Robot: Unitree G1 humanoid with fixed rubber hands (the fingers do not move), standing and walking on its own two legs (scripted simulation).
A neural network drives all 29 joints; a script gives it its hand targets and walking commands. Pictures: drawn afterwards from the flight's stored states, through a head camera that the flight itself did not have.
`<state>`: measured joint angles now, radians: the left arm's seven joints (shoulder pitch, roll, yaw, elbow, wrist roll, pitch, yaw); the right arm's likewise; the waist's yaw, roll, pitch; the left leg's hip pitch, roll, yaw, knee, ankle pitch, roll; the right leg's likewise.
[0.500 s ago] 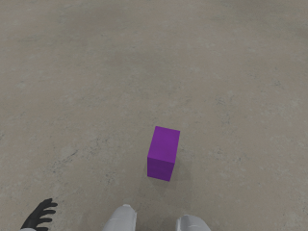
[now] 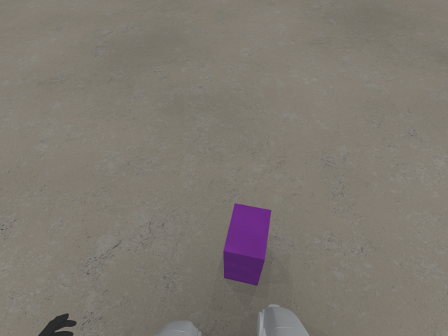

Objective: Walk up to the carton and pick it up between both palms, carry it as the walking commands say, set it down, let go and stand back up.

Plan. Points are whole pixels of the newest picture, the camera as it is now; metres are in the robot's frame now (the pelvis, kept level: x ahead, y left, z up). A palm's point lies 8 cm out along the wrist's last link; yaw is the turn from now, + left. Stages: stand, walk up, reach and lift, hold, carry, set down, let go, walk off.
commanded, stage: walk up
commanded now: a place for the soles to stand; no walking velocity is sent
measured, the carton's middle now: (246, 245) +0.53 -0.06 -0.58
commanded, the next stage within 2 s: none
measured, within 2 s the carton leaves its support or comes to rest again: neither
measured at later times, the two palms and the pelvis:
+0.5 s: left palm (29, 324) +0.14 +0.37 -0.08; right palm out of the picture +0.14 -0.27 -0.12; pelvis +0.06 +0.04 -0.01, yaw -3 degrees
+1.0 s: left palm (49, 296) +0.19 +0.37 -0.09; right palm (379, 322) +0.17 -0.27 -0.10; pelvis +0.09 +0.04 -0.01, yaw -5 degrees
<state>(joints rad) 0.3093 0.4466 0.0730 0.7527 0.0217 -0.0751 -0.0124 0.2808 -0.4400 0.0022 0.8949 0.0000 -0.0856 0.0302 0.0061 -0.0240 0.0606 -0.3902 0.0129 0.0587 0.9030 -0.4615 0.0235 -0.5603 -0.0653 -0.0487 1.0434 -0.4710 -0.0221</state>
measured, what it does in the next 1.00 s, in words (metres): walks ahead: right foot, then left foot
